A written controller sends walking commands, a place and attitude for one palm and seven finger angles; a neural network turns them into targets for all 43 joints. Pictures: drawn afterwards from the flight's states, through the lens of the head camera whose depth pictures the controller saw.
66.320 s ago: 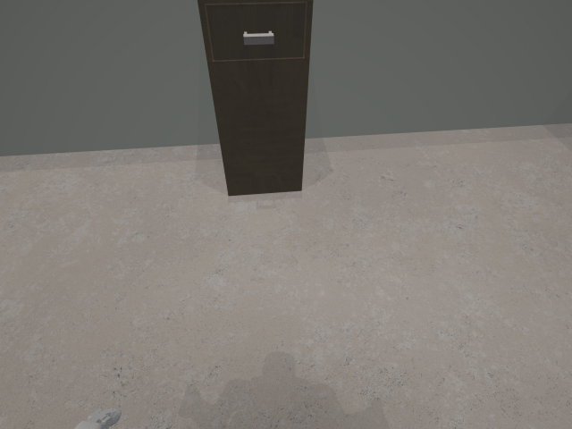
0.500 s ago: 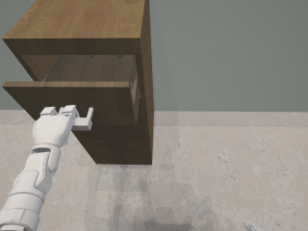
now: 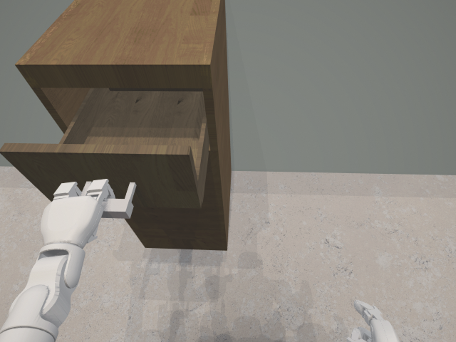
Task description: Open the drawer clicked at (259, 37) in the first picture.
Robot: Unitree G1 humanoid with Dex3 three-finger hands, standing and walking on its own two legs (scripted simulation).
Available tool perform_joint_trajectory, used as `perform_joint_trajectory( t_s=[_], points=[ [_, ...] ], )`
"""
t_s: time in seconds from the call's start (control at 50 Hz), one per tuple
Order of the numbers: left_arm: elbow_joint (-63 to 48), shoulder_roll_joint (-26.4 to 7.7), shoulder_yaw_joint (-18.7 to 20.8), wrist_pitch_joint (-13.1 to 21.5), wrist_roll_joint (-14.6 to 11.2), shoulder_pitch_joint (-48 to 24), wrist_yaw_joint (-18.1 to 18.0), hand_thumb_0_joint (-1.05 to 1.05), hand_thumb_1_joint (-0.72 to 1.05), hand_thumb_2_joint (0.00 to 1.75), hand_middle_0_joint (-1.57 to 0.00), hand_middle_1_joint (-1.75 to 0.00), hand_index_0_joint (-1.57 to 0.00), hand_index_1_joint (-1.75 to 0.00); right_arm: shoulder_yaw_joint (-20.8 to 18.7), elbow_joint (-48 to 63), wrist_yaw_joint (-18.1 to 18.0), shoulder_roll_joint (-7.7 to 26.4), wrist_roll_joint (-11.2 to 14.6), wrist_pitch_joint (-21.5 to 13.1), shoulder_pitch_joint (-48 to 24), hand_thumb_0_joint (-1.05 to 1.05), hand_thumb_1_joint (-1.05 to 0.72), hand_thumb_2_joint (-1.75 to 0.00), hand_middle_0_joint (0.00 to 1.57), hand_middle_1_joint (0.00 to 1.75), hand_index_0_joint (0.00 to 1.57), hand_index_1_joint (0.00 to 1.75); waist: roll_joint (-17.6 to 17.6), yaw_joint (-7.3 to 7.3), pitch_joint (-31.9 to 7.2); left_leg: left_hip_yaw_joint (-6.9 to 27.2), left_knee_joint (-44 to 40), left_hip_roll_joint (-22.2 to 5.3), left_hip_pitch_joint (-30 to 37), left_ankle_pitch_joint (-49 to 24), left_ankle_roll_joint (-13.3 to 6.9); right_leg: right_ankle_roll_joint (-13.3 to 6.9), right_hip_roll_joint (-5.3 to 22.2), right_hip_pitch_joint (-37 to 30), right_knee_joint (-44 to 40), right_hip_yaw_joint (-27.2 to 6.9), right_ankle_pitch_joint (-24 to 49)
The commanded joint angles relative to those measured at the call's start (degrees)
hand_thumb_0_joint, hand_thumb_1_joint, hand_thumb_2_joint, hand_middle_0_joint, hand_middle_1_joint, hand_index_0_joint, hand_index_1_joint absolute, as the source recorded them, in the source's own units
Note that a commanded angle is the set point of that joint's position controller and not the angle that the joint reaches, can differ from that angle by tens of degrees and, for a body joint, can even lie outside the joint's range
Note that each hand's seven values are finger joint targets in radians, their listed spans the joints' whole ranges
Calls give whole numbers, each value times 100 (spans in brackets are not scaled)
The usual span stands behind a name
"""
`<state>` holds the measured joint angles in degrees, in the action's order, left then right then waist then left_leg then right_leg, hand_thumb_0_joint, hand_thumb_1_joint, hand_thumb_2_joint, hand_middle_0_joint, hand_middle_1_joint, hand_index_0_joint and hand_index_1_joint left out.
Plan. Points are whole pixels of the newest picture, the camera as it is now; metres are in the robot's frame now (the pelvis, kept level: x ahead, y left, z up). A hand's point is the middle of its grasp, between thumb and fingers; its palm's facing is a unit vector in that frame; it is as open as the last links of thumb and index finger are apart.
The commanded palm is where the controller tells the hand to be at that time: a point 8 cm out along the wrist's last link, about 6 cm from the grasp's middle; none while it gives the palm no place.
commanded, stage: pull the drawer open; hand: left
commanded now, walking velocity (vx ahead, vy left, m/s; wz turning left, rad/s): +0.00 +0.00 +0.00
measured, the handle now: (106, 197) +0.36 +0.26 +0.04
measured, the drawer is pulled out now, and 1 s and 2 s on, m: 0.17 0.30 0.30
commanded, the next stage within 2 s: open the thumb to release the handle in 1.12 s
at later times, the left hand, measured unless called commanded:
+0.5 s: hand (77, 262) +0.24 +0.28 +0.01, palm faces -0.02 -0.04 -1.00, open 5.9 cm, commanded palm +0.20 +0.28 +0.06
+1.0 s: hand (59, 307) +0.17 +0.28 +0.01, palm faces -0.03 -0.03 -1.00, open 5.9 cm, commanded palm +0.13 +0.27 +0.06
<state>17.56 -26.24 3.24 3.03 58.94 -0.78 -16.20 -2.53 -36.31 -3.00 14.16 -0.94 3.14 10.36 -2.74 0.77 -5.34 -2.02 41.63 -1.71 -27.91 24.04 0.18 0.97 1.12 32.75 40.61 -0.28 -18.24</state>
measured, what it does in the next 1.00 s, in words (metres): stands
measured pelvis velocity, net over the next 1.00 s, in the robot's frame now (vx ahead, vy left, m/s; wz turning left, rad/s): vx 0.00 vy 0.00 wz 0.01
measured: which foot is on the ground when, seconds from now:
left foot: down 0.00-1.00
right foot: down 0.00-1.00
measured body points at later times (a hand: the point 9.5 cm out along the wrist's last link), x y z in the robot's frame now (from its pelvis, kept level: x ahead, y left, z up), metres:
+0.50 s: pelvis +0.01 +0.00 +0.00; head +0.05 -0.02 +0.45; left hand +0.24 +0.28 +0.07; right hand +0.20 -0.23 -0.11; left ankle -0.04 +0.12 -0.71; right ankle +0.02 -0.13 -0.71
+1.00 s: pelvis +0.00 +0.00 -0.01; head +0.04 -0.02 +0.44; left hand +0.17 +0.27 +0.07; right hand +0.20 -0.23 -0.11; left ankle -0.04 +0.12 -0.71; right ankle +0.02 -0.13 -0.71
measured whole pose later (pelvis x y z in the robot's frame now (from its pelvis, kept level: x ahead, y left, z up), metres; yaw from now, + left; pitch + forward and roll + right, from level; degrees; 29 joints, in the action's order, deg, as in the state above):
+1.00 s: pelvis +0.00 +0.00 -0.01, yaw +0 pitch +9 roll +0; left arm -6.9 -24.8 6.5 5.8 58.0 31.0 -22.0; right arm -1.7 -35.0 -1.2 12.6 -3.1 2.1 7.4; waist -2.8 3.7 -5.2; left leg -1.5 46.2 -1.8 -28.6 26.7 0.5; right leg 0.8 1.1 33.5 45.5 0.1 -21.2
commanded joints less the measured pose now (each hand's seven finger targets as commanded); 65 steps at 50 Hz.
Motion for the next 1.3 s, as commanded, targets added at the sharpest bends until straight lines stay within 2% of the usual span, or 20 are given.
perform_joint_trajectory(
  t_s=[0.0, 0.12, 0.26, 0.32, 0.38, 0.5, 0.62, 0.66, 0.74, 0.8, 0.86, 0.9, 1.02, 1.08, 1.12, 1.18, 1.2, 1.22, 1.24, 1.28],
  points=[
    [-1231, -1108, 553, 101, -79, 25, -226, 0, 90, 90, -40, -135, -40, -135, -239, 757, -45, 718, -28, -280, -409, 0, -90, -90, 20, 30, 20, 30, 158, 244, -1330, 28, -466, 234, 449, -2518, -58, -283, -279, -1256, -276, 237, 1849],
    [-1663, -870, 370, 73, -5, 236, -354, 0, 90, 90, -40, -135, -40, -135, -221, 747, -29, 678, -72, -321, -506, 0, -90, -90, 20, 30, 20, 30, 51, 196, -1305, 36, -391, 238, 571, -2599, -36, -275, -269, -1096, -222, 270, 1805],
    [-1980, -958, 494, 23, -7, 482, -405, 0, 90, 90, -40, -135, -40, -135, -211, 738, -34, 663, -107, -335, -607, 0, -90, -90, 20, 30, 20, 30, 63, 231, -1373, 51, -367, 246, 639, -2595, -25, -280, -257, -1149, -217, 252, 1830],
    [-2070, -869, 504, 9, -43, 1155, -387, 0, 90, 90, -40, -135, -40, -135, -172, 788, -20, 606, -115, -354, -702, 0, -90, -90, 20, 30, 20, 30, 100, 355, -1366, 40, -353, 252, 645, -2695, -31, -270, -246, -1249, -191, 245, 1972],
    [-2190, -919, 573, 30, -98, 1274, -352, 0, 90, 90, -40, -135, -40, -135, -137, 798, -25, 615, -121, -344, -783, 0, -90, -90, 20, 30, 20, 30, 201, 325, -1159, 50, -368, 256, 547, -2526, -38, -257, -237, -1219, -212, 226, 1931],
    [-2669, -989, 878, 145, -153, 2288, -401, 0, 90, 90, -40, -135, -40, -135, -136, 887, 20, 572, -139, -373, -832, 0, -90, -90, 20, 30, 20, 30, 109, 471, -1246, 31, -323, 244, 572, -2725, -25, -272, -232, -1316, -167, 154, 2139],
    [-3060, -783, 792, 216, -116, 2812, -551, 0, 90, 90, -40, -135, -40, -135, -138, 899, 98, 543, -160, -382, -855, 0, -90, -90, 20, 30, 20, 30, -164, 417, -1072, 51, -245, 211, 577, -2787, 14, -282, -252, -1047, -89, 193, 1915],
    [-3171, -932, 967, 227, -139, 2796, -604, 0, 90, 90, -40, -135, -40, -135, -170, 902, 92, 573, -179, -371, -804, 0, -90, -90, 20, 30, 20, 30, -46, 391, -1094, 77, -238, 199, 542, -2772, 29, -285, -256, -1048, -85, 187, 1905],
    [-3228, -841, 959, 263, -133, 3002, -710, 0, 90, 90, -40, -135, -40, -135, -170, 917, 107, 554, -201, -379, -825, 0, -90, -90, 20, 30, 20, 30, 78, 396, -1047, 87, -179, 222, 457, -2514, 2, -282, -244, -942, -32, 187, 1828],
    [-3293, -871, 1048, 298, -133, 3338, -777, 0, 90, 90, -40, -135, -40, -135, -180, 944, 100, 535, -205, -383, -816, 0, -90, -90, 20, 30, 20, 30, -3, 445, -1051, 77, -140, 236, 440, -2425, -2, -283, -240, -907, -13, 176, 1741],
    [-3455, -851, 1030, 303, -138, 3350, -823, 0, 90, 90, -40, -135, -40, -135, -188, 969, 111, 536, -212, -383, -783, 0, -90, -90, 20, 30, 20, 30, 23, 395, -1076, 94, -116, 209, 445, -2448, 12, -283, -251, -827, 13, 202, 1636],
    [-3480, -715, 932, 296, -160, 3531, -833, 0, 90, 90, -40, -135, -40, -135, -175, 986, 123, 518, -205, -396, -809, 0, -90, -90, 20, 30, 20, 30, -9, 418, -1034, 100, -104, 219, 432, -2313, -1, -284, -255, -764, 20, 218, 1516],
    [-3521, -865, 1108, 297, -197, 3960, -859, 0, 90, 90, -40, -135, -40, -135, -121, 1050, 95, 528, -213, -402, -873, 0, -90, -90, 20, 30, 20, 30, 64, 494, -872, 97, -120, 235, 242, -1987, -20, -286, -242, -786, 12, 167, 1385],
    [-3604, -921, 1219, 253, -246, 4309, -866, 0, 90, 90, -40, -135, -40, -135, -96, 1098, 100, 531, -197, -392, -896, 0, -90, -90, 20, 30, 20, 30, 2, 570, -950, 79, -153, 214, 249, -2102, -8, -298, -233, -905, 13, 120, 1479],
    [-3734, -790, 1108, 226, -283, 4683, -868, 0, 90, 90, -40, -135, -40, -135, -93, 1140, 131, 523, -190, -397, -907, 0, -90, -90, 20, 30, 20, 30, -156, 605, -1008, 58, -130, 181, 305, -2366, -5, -295, -224, -937, 37, 117, 1641],
    [-3757, -866, 1224, 191, -305, 4771, -894, 0, 90, 90, -40, -135, -40, -135, -94, 1136, 144, 533, -182, -361, -934, 0, -90, -90, 20, 30, 20, 30, -116, 591, -920, 76, -114, 157, 253, -2559, -4, -283, -224, -934, 61, 110, 1757],
    [-3625, -1465, 1518, 289, -149, 2611, -920, 0, 90, 90, -40, -135, -40, -135, -82, 884, 51, 641, -214, -292, -906, 0, -90, -90, 20, 30, 20, 30, 96, 144, -472, 169, -44, 244, 14, -1857, -7, -274, -256, -497, 49, 119, 1425],
    [-3282, -1376, 1613, 369, -69, 2759, -961, 0, 83, 87, -40, -134, -40, -134, -104, 934, -5, 557, -300, -331, -925, 0, -90, -90, 20, 30, 20, 30, 3, 380, -527, 130, -59, 267, 7, -1577, -49, -292, -235, -531, 86, 118, 1214],
    [-3096, -1229, 1536, 382, -94, 3017, -960, 0, 76, 84, -39, -134, -39, -134, -89, 960, 6, 531, -280, -361, -873, 0, -90, -90, 20, 30, 20, 30, -55, 361, -475, 147, -93, 264, -11, -1484, -48, -307, -230, -511, 72, 193, 1097],
    [-3189, -1240, 1597, 456, -131, 3098, -1019, 0, 62, 78, -38, -132, -38, -132, -137, 962, -2, 526, -245, -375, -827, 0, -90, -90, 20, 30, 20, 30, -280, 439, -882, 84, -59, 272, 214, -1743, -28, -316, -236, -608, 107, 154, 1187]
  ],
)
